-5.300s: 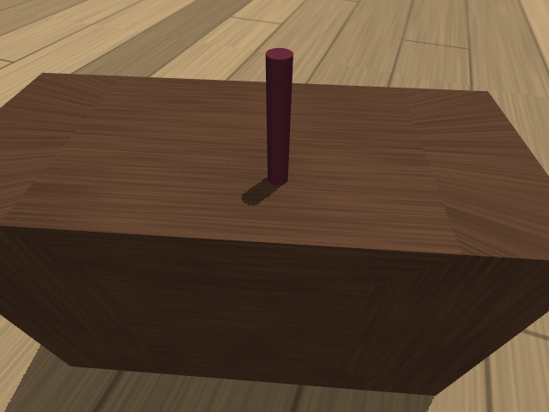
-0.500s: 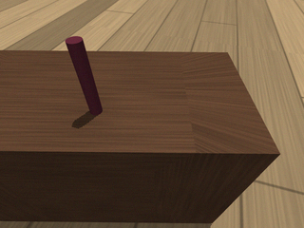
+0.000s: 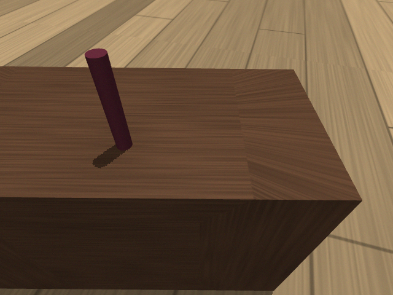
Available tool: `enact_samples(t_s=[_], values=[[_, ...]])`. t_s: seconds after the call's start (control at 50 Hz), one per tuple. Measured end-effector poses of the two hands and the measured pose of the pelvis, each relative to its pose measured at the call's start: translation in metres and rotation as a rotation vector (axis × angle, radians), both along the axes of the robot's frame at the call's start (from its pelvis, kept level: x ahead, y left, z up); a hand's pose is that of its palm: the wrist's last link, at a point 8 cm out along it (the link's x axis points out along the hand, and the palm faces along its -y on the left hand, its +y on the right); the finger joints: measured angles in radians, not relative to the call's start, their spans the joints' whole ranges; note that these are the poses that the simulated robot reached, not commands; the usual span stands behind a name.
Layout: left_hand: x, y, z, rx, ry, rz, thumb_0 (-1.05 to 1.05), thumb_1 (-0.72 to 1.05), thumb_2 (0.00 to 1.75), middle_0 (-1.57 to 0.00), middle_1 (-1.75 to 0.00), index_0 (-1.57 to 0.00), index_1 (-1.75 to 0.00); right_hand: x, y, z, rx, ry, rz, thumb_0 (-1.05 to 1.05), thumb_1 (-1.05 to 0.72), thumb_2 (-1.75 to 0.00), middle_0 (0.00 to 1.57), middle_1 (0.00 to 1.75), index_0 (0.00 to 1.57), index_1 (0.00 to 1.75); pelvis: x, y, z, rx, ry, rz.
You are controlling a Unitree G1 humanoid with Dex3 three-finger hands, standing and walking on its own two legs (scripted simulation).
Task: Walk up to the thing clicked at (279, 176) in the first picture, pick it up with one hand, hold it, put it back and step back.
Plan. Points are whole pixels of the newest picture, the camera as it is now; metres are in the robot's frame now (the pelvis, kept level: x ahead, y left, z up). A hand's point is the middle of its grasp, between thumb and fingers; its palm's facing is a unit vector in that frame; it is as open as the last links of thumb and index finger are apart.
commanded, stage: stand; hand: left
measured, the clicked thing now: (112, 106) +0.50 +0.21 +0.14
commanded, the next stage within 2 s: rise first in 0.20 s
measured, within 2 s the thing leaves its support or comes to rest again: neither
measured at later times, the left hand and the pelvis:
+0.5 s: hand out of the picture +0.15 +0.24 -0.14, palm faces +0.16 -0.94 -0.31, open 10.0 cm; pelvis -0.02 +0.00 -0.01, yaw +0 degrees
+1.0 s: hand (62, 271) +0.19 +0.25 +0.01, palm faces +0.31 -0.89 -0.35, open 17.3 cm; pelvis +0.00 +0.00 -0.01, yaw +0 degrees
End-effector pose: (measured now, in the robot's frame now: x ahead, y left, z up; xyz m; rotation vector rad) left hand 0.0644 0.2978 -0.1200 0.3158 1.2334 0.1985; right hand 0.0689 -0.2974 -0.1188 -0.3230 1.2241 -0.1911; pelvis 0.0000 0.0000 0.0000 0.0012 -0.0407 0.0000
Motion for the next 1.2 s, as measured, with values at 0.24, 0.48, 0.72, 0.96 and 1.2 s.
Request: enact_samples(t_s=[0.24, 0.48, 0.72, 0.96, 1.2], values=[[-0.003, 0.001, 0.002, 0.005, -0.006, 0.002, 0.01, 0.90, 0.90, -0.20, -0.30, -0.20, -0.30, -0.001, 0.001, 0.000, 0.002, -0.011, 0.000, 0.00, -0.90, -0.90, 0.21, 0.30, 0.20, 0.30, -0.003, 0.000, 0.000, 0.000, -0.007, 0.000], [0.054, -0.012, 0.012, -0.009, -0.310, 0.068, 0.01, 0.66, 0.66, -0.12, -0.16, -0.12, -0.16, 0.053, 0.015, 0.009, 0.018, -0.294, -0.042, 0.01, -0.66, -0.66, 0.11, 0.15, 0.11, 0.15, -0.021, -0.002, -0.009, -0.001, 0.050, 0.000], [0.077, -0.002, 0.065, 0.069, -0.556, 0.073, 0.01, -0.02, 0.16, -0.06, -0.06, -0.07, -0.05, 0.072, 0.029, 0.025, 0.045, -0.419, -0.041, 0.00, 0.03, -0.18, 0.06, 0.06, 0.06, 0.06, -0.005, -0.002, -0.006, -0.001, 0.054, 0.000], [0.090, -0.001, 0.144, 0.145, -0.873, 0.008, 0.00, -0.46, 0.02, -0.04, -0.04, -0.05, -0.03, 0.092, 0.042, 0.046, 0.077, -0.567, 0.011, 0.00, 0.45, -0.03, 0.06, 0.05, 0.05, 0.05, 0.004, -0.002, -0.005, 0.000, 0.001, 0.005], [0.083, -0.006, 0.204, 0.220, -1.069, -0.088, -0.01, -0.51, 0.01, -0.03, -0.03, -0.03, -0.02, 0.081, 0.034, 0.034, 0.085, -0.510, -0.008, -0.01, 0.54, -0.01, 0.06, 0.05, 0.05, 0.05, 0.000, -0.005, -0.005, 0.001, -0.027, 0.012]])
